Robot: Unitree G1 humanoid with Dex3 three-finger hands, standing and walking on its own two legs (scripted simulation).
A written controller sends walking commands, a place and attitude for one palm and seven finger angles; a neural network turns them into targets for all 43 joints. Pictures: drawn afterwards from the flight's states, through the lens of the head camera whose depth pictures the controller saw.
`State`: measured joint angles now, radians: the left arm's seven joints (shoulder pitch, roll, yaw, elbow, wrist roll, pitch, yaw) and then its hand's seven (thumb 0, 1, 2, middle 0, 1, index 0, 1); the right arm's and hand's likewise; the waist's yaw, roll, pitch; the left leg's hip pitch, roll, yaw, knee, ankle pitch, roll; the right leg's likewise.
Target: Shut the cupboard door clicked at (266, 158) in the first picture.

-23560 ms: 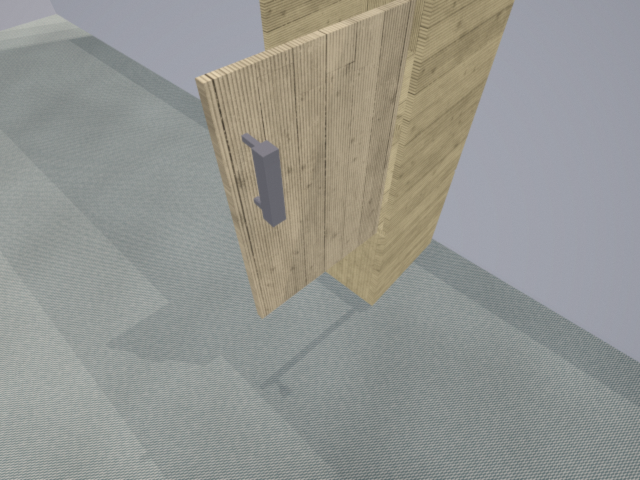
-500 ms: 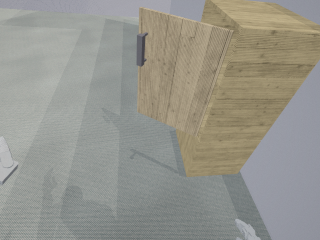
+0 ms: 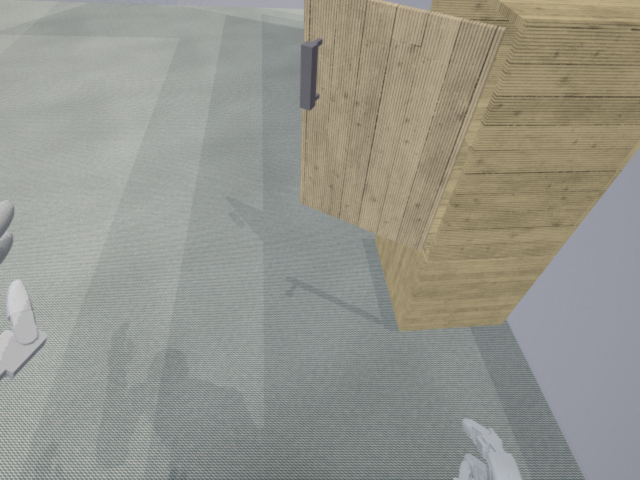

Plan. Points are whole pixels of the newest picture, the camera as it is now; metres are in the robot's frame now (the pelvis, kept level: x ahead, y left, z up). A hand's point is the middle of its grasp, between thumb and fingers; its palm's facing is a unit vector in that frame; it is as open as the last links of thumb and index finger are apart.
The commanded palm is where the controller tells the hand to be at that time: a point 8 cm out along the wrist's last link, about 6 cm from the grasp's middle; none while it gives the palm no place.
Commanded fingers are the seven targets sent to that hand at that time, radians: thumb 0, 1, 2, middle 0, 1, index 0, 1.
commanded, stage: stop stepping back and stand still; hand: left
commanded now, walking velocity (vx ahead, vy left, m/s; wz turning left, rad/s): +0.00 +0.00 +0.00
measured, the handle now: (313, 73) +0.92 +0.07 +0.09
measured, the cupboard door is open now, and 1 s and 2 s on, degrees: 56 56 56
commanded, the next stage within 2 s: let the arm hang, fingers relaxed in 0.06 s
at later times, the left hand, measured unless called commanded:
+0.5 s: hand out of the picture -0.01 +0.17 -0.18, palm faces -0.02 -0.99 -0.14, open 7.2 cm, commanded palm none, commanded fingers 0.00 0.90 0.90 -0.20 -0.30 -0.20 -0.30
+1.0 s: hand out of the picture +0.01 +0.19 -0.17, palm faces +0.00 -0.98 -0.20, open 7.4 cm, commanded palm none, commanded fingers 0.00 0.90 0.90 -0.20 -0.30 -0.20 -0.30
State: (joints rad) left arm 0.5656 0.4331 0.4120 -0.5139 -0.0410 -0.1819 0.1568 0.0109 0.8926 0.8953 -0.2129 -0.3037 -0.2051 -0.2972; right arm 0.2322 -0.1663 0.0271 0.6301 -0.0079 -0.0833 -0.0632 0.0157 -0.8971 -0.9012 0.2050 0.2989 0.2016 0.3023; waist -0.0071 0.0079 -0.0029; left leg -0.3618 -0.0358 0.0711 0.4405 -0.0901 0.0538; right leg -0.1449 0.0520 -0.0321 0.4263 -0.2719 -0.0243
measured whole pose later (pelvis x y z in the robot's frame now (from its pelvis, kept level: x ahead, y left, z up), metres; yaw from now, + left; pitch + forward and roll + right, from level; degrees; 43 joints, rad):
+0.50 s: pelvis -0.02 +0.00 -0.01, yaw +0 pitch +1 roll +0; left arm 0.36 0.18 0.00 0.91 0.03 0.08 0.00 0.01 0.94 0.89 -0.21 -0.30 -0.20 -0.29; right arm 0.23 -0.29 -0.01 0.89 -0.02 0.04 -0.02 0.01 -0.90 -0.90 0.20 0.30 0.20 0.30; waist -0.01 -0.05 0.02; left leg -0.41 -0.08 0.10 0.46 -0.13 0.05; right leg -0.22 0.02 -0.01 0.56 -0.36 -0.06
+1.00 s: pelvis -0.03 +0.01 +0.01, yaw -1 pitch -2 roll +0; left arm 0.22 0.16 0.00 1.13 0.02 0.00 0.03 0.00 0.92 0.90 -0.20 -0.30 -0.19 -0.29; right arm 0.27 -0.15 0.00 1.13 -0.01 0.01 -0.04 0.02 -0.94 -0.90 0.20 0.30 0.20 0.30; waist -0.01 0.01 0.00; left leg -0.20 -0.04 0.01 0.39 -0.15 0.05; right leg -0.10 0.01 -0.01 0.38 -0.24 -0.01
